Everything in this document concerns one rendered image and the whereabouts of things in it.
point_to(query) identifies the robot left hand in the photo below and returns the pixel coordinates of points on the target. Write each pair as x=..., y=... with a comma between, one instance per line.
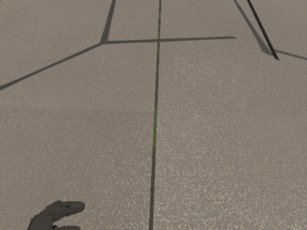
x=54, y=212

